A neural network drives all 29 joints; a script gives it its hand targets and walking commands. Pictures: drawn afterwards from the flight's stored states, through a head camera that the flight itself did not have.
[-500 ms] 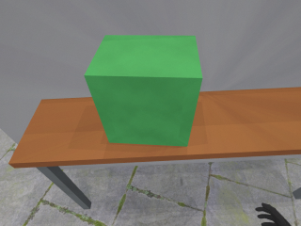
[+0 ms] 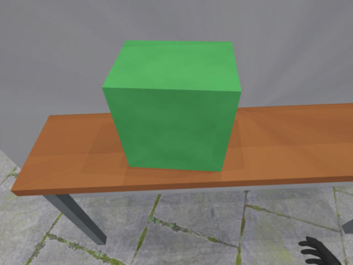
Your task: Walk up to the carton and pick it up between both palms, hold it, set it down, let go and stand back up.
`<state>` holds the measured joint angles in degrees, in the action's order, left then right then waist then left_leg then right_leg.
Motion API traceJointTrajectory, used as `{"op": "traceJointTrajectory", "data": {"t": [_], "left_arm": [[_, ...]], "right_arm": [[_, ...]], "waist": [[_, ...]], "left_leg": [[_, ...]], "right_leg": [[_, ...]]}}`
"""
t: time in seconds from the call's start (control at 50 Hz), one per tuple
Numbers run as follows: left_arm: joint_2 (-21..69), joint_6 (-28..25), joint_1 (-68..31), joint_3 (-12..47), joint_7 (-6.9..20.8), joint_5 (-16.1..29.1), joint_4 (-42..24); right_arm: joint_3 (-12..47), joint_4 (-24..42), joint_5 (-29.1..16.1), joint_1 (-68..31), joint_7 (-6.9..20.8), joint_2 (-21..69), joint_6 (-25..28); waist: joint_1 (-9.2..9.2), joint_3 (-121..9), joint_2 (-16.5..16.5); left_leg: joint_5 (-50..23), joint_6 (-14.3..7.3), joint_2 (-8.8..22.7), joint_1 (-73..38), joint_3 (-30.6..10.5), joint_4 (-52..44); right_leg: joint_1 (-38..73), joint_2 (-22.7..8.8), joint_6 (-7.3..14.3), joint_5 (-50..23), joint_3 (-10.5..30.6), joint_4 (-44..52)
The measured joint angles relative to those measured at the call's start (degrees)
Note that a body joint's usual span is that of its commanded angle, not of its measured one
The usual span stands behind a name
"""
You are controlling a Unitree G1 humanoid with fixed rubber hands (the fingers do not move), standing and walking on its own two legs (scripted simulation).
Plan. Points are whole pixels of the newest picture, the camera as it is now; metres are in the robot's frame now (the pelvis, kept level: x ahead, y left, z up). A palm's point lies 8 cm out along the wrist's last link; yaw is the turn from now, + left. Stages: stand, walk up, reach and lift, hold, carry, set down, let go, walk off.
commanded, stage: reach and lift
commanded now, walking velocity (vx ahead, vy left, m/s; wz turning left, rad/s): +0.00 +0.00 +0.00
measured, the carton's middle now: (176, 109) +0.50 +0.02 +0.08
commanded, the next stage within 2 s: none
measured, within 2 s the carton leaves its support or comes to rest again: neither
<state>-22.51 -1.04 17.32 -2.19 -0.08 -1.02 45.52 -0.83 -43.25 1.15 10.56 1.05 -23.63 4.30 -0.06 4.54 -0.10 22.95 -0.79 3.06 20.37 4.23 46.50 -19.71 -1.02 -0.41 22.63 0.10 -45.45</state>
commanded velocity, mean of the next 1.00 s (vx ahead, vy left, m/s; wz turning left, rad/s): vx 0.00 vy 0.00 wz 0.00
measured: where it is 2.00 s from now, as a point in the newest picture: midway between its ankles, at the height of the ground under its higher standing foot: outside the picture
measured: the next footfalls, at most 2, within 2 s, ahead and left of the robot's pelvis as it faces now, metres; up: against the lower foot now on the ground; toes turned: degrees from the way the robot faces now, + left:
none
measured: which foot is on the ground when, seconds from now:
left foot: down 0.00-1.00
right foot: down 0.00-1.00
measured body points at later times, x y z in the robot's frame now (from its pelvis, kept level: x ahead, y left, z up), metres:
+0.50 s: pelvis -0.02 -0.02 +0.02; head +0.02 +0.03 +0.47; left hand +0.18 +0.27 -0.05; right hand +0.15 -0.31 -0.02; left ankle +0.02 +0.11 -0.71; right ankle +0.02 -0.14 -0.71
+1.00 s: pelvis -0.03 +0.02 +0.03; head -0.02 +0.03 +0.48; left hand +0.20 +0.30 +0.03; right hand +0.18 -0.23 +0.02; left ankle +0.02 +0.11 -0.71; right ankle -0.02 -0.12 -0.70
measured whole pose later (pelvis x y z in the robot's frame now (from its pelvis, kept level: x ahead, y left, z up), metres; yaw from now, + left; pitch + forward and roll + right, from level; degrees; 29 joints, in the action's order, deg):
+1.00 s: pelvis -0.03 +0.02 +0.03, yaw +0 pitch -1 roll -1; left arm -22.5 15.5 8.9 -3.7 -0.6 6.1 9.4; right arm -4.8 -16.1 -3.4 14.6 0.9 -13.3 4.2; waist -0.1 1.6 0.8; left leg 10.4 -2.1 1.0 16.9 4.6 27.9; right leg -12.8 -0.2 -0.1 13.2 0.1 -27.2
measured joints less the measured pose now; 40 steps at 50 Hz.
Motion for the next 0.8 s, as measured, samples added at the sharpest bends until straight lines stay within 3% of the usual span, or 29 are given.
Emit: {"op": "traceJointTrajectory", "data": {"t": [0.04,0.08,0.22,0.34,0.44,0.6,0.8], "left_arm": [[0.00,6.80,-1.39,0.00,-0.65,-0.88,-4.47],[0.00,11.74,-4.05,-0.01,-0.97,-1.61,-8.36],[0.00,18.44,-12.11,-0.01,-1.05,-0.62,-18.58],[0.00,19.63,-12.19,-0.03,-0.50,-1.72,-19.27],[-0.02,18.92,-11.13,-1.09,-0.50,-1.43,-23.87],[0.00,17.20,-10.87,-1.53,-0.49,1.52,-27.05],[0.00,17.67,-10.88,-1.53,-0.49,6.44,-33.99]], "right_arm": [[-2.20,-8.82,1.70,-3.27,1.34,0.75,4.59],[-3.49,-13.38,2.32,-4.91,2.35,1.01,7.40],[-4.00,-13.65,2.36,-4.98,2.04,2.32,12.28],[-4.00,-7.87,1.96,-3.89,0.60,3.54,12.61],[-4.00,-3.11,-0.17,-2.86,0.46,3.79,12.78],[-3.98,5.12,-1.91,0.75,0.18,7.30,11.66],[-4.00,20.50,-4.27,4.05,-3.13,10.30,4.49]], "waist": [[0.00,0.62,0.16],[0.03,1.17,0.08],[0.04,1.19,1.57],[0.03,1.19,5.26],[0.02,1.19,6.80],[0.03,1.20,5.61],[0.03,0.43,5.12]], "left_leg": [[-0.02,0.21,0.02,0.00,-0.15,0.35],[-0.01,0.38,0.02,-0.01,-0.31,0.72],[-0.84,0.75,-0.01,-0.42,-0.44,-0.42],[-4.38,1.44,-0.11,-0.98,-0.38,-5.84],[-8.29,1.55,-0.17,-1.08,-0.37,-11.30],[-12.33,1.34,-0.52,-1.67,-0.21,-16.59],[-12.67,0.38,-2.38,-1.70,0.15,-16.79]], "right_leg": [[-0.01,0.00,0.00,0.11,-0.12,-0.48],[0.00,-0.01,0.00,0.29,-0.25,-1.00],[-0.01,-0.01,-0.01,0.02,-0.38,-0.84],[-0.03,0.08,0.21,-2.76,-0.46,3.33],[0.08,0.24,0.28,-6.66,-0.60,8.79],[1.14,0.12,0.29,-11.23,-0.59,15.03],[1.28,-1.64,0.30,-11.31,-0.19,15.18]]}}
